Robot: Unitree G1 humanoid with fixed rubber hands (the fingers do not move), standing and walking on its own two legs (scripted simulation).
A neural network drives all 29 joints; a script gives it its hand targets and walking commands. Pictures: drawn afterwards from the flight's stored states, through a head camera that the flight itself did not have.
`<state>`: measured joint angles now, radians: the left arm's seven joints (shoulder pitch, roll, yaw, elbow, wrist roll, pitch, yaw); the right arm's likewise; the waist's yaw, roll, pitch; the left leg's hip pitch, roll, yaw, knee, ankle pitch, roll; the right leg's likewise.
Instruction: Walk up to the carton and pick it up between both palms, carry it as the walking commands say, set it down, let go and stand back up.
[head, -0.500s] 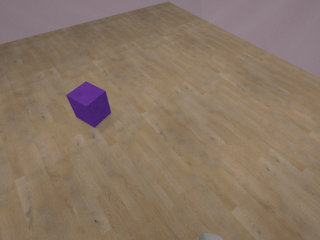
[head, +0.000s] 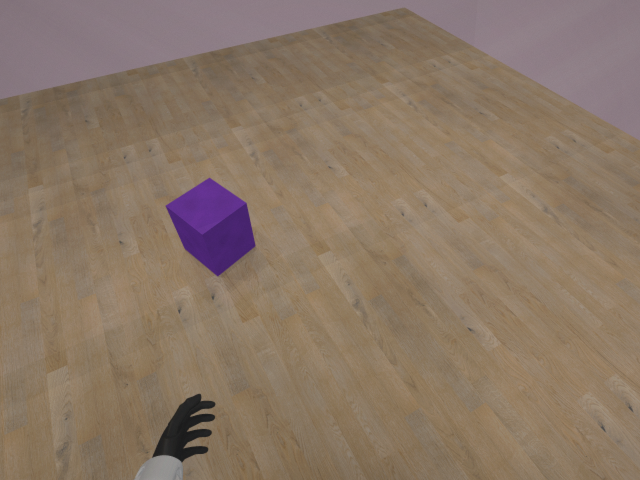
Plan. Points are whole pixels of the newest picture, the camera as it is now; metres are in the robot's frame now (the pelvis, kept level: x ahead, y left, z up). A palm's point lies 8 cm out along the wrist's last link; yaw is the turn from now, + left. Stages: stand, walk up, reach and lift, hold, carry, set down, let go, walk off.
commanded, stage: walk up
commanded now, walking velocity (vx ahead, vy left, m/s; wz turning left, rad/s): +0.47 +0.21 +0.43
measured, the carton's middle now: (213, 227) +1.11 +0.29 -0.64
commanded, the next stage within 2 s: none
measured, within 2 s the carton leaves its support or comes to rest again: neither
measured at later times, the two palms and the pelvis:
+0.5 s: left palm out of the picture +0.20 +0.37 -0.13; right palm (371, 320) +0.37 -0.11 -0.11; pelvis +0.23 +0.11 +0.01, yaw +7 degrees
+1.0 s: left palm (92, 292) +0.49 +0.36 -0.10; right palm (365, 273) +0.48 -0.13 -0.14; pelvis +0.48 +0.12 +0.02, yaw +11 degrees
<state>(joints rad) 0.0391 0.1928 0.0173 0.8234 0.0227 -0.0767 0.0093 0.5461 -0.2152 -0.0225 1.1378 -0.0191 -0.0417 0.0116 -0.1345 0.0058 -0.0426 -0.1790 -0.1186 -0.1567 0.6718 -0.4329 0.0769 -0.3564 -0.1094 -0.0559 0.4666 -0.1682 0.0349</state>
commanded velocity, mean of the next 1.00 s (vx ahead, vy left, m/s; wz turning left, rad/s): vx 0.47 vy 0.13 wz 0.22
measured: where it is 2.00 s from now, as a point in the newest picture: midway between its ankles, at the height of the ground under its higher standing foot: (232, 340)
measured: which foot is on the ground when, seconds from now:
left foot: up 0.00-0.30, down 0.32-0.82, up 0.84-1.00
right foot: down 0.00-0.32, up 0.34-0.80, down 0.82-1.00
